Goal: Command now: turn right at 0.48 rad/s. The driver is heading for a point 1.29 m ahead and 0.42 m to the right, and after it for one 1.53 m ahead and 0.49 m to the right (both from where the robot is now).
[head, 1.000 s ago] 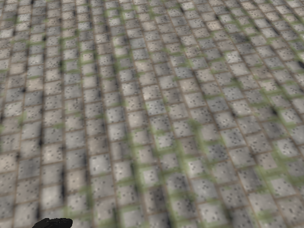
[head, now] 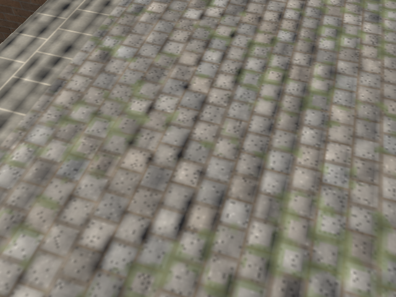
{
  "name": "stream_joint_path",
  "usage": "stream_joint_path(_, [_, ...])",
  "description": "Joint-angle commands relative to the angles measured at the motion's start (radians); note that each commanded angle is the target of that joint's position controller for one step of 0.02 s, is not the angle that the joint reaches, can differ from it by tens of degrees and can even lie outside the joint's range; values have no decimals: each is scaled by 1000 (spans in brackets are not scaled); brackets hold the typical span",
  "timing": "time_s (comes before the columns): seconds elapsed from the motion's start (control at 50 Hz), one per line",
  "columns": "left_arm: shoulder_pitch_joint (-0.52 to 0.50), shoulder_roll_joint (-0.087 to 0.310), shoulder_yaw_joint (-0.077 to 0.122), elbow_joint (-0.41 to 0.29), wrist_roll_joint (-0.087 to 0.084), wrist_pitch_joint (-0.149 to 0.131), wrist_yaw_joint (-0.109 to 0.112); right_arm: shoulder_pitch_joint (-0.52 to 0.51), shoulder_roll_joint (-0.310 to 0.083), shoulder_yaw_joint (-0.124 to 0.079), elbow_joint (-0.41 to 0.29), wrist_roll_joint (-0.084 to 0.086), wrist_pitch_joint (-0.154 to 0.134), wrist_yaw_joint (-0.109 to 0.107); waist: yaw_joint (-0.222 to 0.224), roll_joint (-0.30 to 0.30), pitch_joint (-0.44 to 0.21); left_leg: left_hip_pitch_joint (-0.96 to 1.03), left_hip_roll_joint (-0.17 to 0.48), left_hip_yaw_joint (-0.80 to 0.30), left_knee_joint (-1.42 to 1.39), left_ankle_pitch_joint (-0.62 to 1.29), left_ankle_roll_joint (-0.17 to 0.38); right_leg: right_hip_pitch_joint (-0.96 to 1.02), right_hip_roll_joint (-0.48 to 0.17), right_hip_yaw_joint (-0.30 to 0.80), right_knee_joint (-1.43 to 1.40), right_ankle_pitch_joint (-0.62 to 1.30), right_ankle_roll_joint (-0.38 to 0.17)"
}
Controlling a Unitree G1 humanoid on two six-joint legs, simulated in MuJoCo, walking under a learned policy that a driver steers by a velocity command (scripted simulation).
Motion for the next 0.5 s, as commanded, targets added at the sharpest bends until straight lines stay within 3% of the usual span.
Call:
stream_joint_path(0.02, [-68, 145, 49, -109, 2, -22, -1, 38, -175, -60, -70, -35, -18, -15, -61, 263, -96, 138, 387, -310, -180, 407, 255, -241, 12, -66, 338, -294, 17])
stream_joint_path(0.04, [-48, 161, 64, -97, -2, -13, -1, 17, -148, -48, -83, -37, -28, -22, -50, 204, -94, 133, 405, -291, -177, 507, 275, -272, -9, -47, 500, -333, 33])
stream_joint_path(0.08, [-12, 125, 60, -89, -2, 15, -3, -61, -135, -46, -86, -6, -42, -27, -10, 153, -65, 141, 350, -152, -154, 529, 219, -312, -62, -39, 523, -234, 57])
stream_joint_path(0.14, [-54, 90, 44, -126, -2, 28, -22, -48, -156, -57, -72, -2, -37, -29, -43, 172, -66, 146, 305, -23, -151, 512, 202, -271, -81, -108, 410, -131, 81])
stream_joint_path(0.18, [-70, 85, 39, -155, -3, 31, -39, -46, -177, -67, -71, 1, -31, -25, -57, 185, -88, 133, 310, 32, -135, 503, 192, -182, -82, -142, 285, -114, 67])
stream_joint_path(0.24, [-32, 126, 58, -171, -3, 49, -51, -39, -206, -80, -64, 25, -39, -3, -45, 191, -110, 119, 344, 72, -74, 484, 167, -66, -51, -202, 136, -71, 28])
stream_joint_path(0.26, [6, 131, 66, -164, -2, 56, -50, -54, -202, -80, -63, 36, -43, 4, -18, 179, -116, 94, 339, 102, -20, 456, 139, 2, -32, -222, 48, -9, 6])
stream_joint_path(0.28, [65, 150, 81, -147, 0, 59, -39, -36, -178, -76, -51, 41, -49, 11, 7, 137, -132, 35, 308, 154, 88, 406, 92, 121, 2, -219, -41, 61, -26])
stream_joint_path(0.3, [149, 232, 113, -137, 2, 55, -20, 12, -142, -68, -41, 26, -55, 19, 36, -33, -151, -146, 224, 218, 321, 223, 10, 326, -44, -66, -134, 353, -93])
stream_joint_path(0.32, [158, 371, 134, -171, 11, 40, -4, -39, -58, -36, -112, -33, -57, 20, 3, -349, -153, -501, 53, 185, 651, -424, -86, 478, -314, 402, -145, 771, -279])
stream_joint_path(0.34, [174, 339, 118, -182, 54, 2, -24, -117, -103, -42, -135, -20, -59, 8, 73, -234, -285, -536, 11, -35, 794, -447, -79, 416, -409, 543, -224, 611, -419])
stream_joint_path(0.36, [133, 303, 104, -178, 51, -22, -27, -156, -139, -49, -138, 6, -59, 1, 54, -145, -211, -548, 29, -68, 812, -363, -55, 366, -360, 462, -254, 460, -381])
stream_joint_path(0.38, [84, 267, 96, -170, 25, -29, -17, -152, -147, -53, -130, 6, -60, -7, 21, -95, -148, -554, 47, -77, 759, -260, -37, 315, -298, 389, -260, 344, -316])
stream_joint_path(0.4, [29, 233, 82, -179, 5, -22, -5, -138, -158, -58, -113, -4, -58, -16, -7, -61, -120, -536, 62, -84, 698, -182, -34, 271, -256, 341, -257, 295, -266])
stream_joint_path(0.42, [-19, 223, 75, -191, 2, -13, 8, -123, -162, -62, -107, -11, -55, -17, -33, -68, -115, -476, 52, -81, 657, -121, -39, 207, -218, 297, -256, 304, -241])
stream_joint_path(0.44, [-33, 222, 72, -201, 11, -6, 17, -111, -151, -60, -97, -13, -56, -12, -42, -75, -127, -431, 28, -71, 643, -75, -46, 175, -192, 277, -254, 323, -232])
stream_joint_path(0.5, [-12, 228, 75, -200, 12, 2, 33, -99, -107, -44, -78, -4, -57, -2, -37, -67, -150, -396, -18, -74, 505, -16, -68, 176, -155, 282, -240, 301, -224])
